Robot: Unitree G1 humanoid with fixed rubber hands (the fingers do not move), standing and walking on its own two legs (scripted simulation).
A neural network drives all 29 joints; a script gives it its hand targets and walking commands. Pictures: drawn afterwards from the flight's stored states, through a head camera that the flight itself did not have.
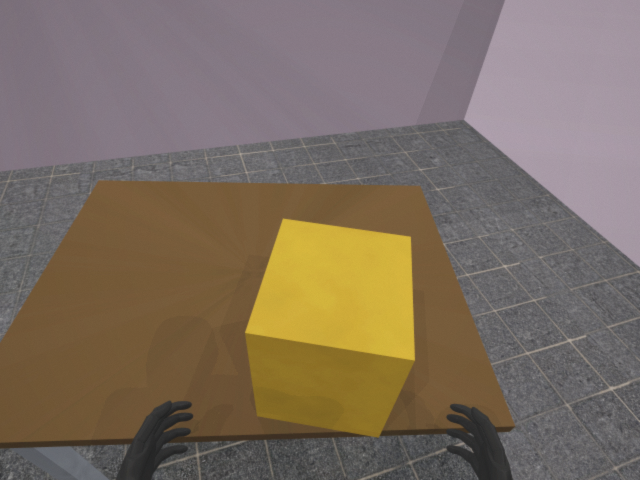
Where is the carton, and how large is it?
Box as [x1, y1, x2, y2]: [245, 219, 414, 437]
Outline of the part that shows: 283,219 245,331 257,415 378,437 414,360 410,237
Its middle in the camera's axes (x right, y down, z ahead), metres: +0.02 +0.13 +0.61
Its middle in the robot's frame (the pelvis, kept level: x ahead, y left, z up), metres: +0.36 -0.01 -0.05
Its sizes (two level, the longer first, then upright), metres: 0.210 0.200 0.250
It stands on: a table, 0.61 m high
